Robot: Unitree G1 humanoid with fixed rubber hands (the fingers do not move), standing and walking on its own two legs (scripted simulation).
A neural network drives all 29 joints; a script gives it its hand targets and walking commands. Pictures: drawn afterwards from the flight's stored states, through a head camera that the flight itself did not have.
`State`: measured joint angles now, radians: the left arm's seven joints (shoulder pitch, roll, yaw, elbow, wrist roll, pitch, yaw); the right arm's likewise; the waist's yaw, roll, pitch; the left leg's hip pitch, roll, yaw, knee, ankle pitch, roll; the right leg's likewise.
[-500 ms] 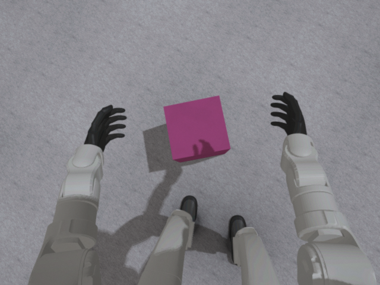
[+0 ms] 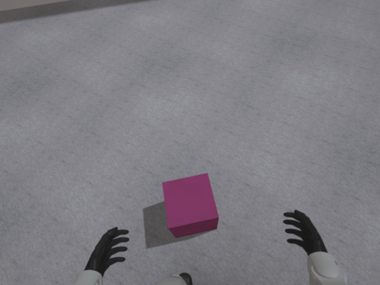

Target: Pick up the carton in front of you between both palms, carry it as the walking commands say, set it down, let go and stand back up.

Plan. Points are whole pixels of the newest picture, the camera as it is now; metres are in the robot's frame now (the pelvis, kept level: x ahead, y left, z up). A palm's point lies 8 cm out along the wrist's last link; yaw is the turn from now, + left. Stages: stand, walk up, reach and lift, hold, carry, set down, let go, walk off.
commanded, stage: let go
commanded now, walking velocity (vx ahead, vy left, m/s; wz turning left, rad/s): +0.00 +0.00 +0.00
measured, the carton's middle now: (190, 207) +0.44 +0.09 -0.64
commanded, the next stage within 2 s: stand in 0.56 s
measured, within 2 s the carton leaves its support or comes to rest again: neither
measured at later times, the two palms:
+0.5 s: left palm (104, 243) +0.20 +0.22 -0.05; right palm (338, 262) +0.19 -0.24 -0.06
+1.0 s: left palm (74, 262) +0.16 +0.30 -0.10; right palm out of the picture +0.12 -0.29 -0.08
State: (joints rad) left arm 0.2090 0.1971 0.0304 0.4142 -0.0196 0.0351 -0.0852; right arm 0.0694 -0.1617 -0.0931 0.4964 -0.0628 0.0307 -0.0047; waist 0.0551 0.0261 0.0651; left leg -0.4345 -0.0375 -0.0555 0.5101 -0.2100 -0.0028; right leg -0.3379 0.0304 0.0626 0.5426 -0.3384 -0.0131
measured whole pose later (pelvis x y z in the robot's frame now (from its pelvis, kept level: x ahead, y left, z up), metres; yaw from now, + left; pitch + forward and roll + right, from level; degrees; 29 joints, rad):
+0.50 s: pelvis +0.03 -0.01 +0.00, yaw +0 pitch +1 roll +2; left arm 0.22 0.23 0.03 0.40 0.01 0.14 -0.02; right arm 0.24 -0.20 -0.01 0.46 0.01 0.05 0.01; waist 0.01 -0.03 0.01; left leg -0.22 -0.03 -0.06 0.45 -0.25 -0.02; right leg -0.12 0.03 0.05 0.48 -0.37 -0.03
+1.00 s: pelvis +0.02 +0.02 +0.01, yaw -3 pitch +1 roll +0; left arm 0.19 0.35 0.04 0.76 0.04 0.01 0.02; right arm 0.16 -0.34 -0.04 0.85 -0.04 0.00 -0.02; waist -0.01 -0.05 0.02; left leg -0.23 -0.03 -0.01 0.49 -0.26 0.02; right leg -0.11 0.02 0.10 0.44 -0.34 0.01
